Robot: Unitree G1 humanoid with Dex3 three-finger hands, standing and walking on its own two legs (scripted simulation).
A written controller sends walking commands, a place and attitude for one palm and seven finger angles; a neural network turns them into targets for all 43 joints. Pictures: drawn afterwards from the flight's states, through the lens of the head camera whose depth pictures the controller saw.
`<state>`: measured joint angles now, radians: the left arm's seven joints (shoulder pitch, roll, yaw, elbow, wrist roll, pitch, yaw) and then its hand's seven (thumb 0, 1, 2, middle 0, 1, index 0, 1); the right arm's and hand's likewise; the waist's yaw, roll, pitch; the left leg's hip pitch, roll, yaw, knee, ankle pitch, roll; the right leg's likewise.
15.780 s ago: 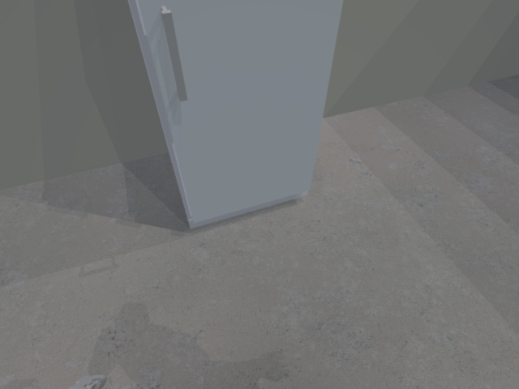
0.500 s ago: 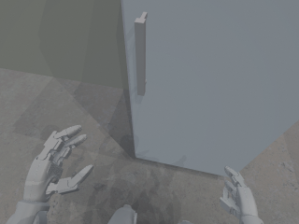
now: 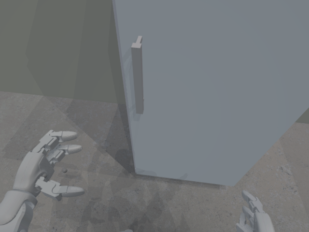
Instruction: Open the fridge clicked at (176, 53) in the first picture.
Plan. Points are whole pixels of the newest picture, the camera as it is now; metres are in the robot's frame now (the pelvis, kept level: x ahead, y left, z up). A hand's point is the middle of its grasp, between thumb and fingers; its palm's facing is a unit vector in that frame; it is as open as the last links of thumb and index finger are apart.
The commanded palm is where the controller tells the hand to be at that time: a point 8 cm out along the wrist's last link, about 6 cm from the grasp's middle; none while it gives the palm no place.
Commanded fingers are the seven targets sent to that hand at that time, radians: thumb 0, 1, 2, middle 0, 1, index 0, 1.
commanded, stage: raise the hand to about handle height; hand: left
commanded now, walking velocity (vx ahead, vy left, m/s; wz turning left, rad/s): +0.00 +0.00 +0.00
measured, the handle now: (139, 79) +0.51 +0.08 +0.12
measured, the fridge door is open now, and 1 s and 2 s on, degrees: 0 0 0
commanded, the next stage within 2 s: move the hooked fingers beside the handle in 0.98 s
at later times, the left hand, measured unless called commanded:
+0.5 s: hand (32, 129) +0.28 +0.28 +0.16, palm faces +0.03 -1.00 -0.07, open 14.0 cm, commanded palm +0.25 +0.31 +0.15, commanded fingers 0.00 -0.50 0.30 -0.30 -1.20 -0.30 -1.20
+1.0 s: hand (48, 132) +0.28 +0.24 +0.15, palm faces -0.01 -1.00 -0.07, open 14.0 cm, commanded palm +0.25 +0.30 +0.15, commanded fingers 0.00 -0.50 0.30 -0.30 -1.20 -0.30 -1.20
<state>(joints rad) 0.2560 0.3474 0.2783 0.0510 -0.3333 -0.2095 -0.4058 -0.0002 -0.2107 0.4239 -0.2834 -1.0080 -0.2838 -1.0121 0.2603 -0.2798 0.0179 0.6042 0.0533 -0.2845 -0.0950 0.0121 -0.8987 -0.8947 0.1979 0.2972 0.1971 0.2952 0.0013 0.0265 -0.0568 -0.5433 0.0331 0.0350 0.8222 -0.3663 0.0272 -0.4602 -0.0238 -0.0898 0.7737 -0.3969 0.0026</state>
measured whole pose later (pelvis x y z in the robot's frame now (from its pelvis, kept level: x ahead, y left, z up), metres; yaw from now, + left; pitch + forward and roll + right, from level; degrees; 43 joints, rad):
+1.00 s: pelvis +0.01 -0.02 +0.02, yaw +0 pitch +0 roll +0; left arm -0.04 0.43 0.44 0.29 -0.36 -0.07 -0.53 -0.01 -0.50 0.30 -0.30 -1.20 -0.31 -1.20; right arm 0.25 -0.28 0.05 0.62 0.07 -0.26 -0.11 0.01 -0.90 -0.89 0.20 0.30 0.20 0.30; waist 0.02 0.05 -0.03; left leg -0.33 0.04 0.04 0.60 -0.27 0.00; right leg -0.26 0.00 -0.09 0.58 -0.32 -0.02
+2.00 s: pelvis +0.02 -0.01 +0.02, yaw -1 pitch +3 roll +0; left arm -0.33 0.34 0.28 0.47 -0.26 -0.08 -0.34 -0.01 -0.50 0.30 -0.30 -1.20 -0.30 -1.20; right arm 0.26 -0.26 0.04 0.64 0.06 -0.19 -0.09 0.01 -0.90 -0.89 0.20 0.30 0.20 0.30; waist -0.01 0.04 -0.04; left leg -0.37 0.02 0.06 0.60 -0.29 0.01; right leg -0.32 -0.02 -0.07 0.60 -0.33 -0.01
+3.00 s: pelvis +0.02 -0.02 +0.01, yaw -2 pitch +8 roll +0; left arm -0.61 0.37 0.31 0.86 -0.20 -0.23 -0.29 -0.01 -0.50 0.30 -0.30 -1.20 -0.30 -1.20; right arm 0.36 -0.27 0.01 0.65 0.05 -0.04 -0.05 0.01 -0.90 -0.89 0.20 0.30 0.20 0.30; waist -0.07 0.02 -0.07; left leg -0.49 0.05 0.07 0.68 -0.32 0.01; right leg -0.45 0.00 -0.05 0.66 -0.35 -0.02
